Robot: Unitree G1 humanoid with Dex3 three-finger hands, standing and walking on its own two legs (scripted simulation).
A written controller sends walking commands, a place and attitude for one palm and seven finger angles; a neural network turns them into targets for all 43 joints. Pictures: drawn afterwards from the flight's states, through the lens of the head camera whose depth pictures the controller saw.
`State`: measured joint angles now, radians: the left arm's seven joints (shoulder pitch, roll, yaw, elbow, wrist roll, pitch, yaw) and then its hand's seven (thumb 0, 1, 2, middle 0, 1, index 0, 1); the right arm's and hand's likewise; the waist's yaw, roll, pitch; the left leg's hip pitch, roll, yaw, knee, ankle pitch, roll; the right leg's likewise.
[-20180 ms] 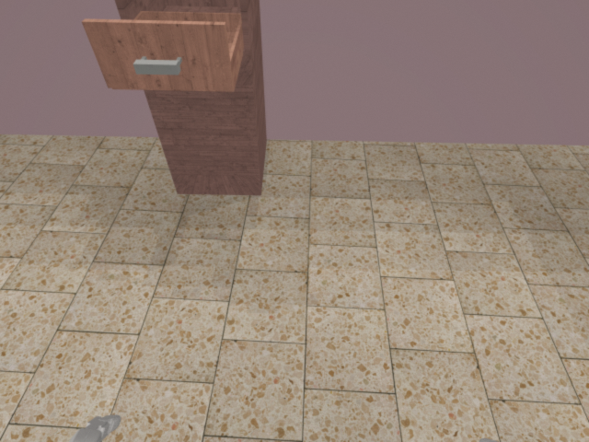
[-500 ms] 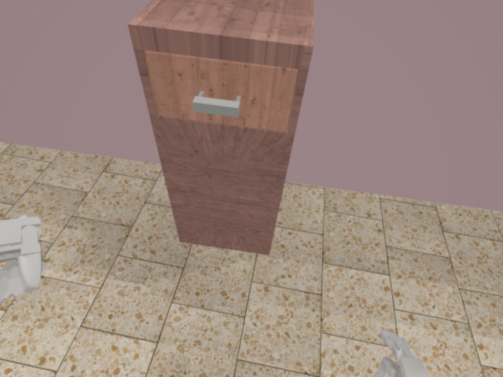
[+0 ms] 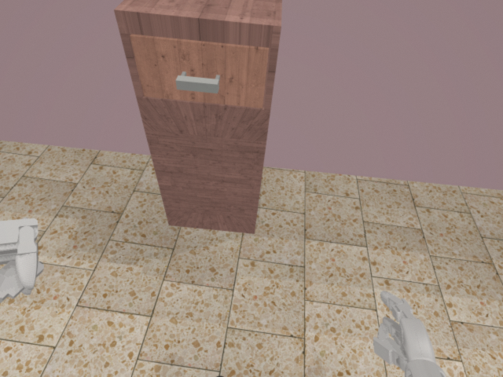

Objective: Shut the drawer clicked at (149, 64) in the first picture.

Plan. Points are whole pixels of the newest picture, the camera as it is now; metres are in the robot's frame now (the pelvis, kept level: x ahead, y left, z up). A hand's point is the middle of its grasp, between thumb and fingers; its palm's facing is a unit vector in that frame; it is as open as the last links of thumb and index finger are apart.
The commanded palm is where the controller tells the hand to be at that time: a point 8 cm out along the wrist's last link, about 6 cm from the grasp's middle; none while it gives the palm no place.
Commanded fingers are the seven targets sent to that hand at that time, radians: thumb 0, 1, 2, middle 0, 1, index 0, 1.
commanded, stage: step back with the hand held close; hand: left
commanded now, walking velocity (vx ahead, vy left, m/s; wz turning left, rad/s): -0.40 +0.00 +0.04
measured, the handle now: (199, 80) +0.83 +0.20 +0.03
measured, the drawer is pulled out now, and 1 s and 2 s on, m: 0.00 0.00 0.00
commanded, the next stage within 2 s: stop stepping back and stand still in 0.04 s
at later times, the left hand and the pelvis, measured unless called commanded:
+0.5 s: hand out of the picture +0.03 +0.26 +0.17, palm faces +0.48 -0.78 -0.40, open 3.3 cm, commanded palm -0.05 +0.29 +0.18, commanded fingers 0.00 0.90 0.90 -1.40 -1.60 -1.40 -1.60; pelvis -0.15 +0.00 +0.00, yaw +5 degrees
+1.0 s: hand out of the picture +0.02 +0.25 +0.13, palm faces +0.41 -0.82 -0.41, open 3.2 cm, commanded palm none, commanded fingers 0.00 0.90 0.90 -1.24 -1.43 -1.24 -1.43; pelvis -0.17 +0.00 -0.01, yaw +8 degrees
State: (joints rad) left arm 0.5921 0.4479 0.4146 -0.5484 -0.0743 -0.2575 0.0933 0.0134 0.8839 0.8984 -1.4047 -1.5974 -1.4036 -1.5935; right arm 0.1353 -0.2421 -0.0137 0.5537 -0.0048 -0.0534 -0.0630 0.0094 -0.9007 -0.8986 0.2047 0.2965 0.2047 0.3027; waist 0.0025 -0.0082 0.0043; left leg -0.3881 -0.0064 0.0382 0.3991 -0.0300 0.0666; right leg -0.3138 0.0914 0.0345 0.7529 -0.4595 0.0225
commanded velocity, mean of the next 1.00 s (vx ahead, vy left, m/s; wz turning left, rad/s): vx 0.12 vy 0.00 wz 0.00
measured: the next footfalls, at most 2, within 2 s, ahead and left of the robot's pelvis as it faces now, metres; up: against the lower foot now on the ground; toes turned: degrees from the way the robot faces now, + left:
right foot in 0.16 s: -0.04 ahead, -0.12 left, +0.00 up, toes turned -1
left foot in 0.38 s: -0.12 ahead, +0.12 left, +0.00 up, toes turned +4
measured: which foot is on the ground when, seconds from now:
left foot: down 0.00-0.16, up 0.18-0.36, down 0.38-0.62, up 0.64-0.86, down 0.88-1.00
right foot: up 0.00-0.14, down 0.16-0.38, up 0.40-0.60, down 0.62-0.90, up 0.92-1.00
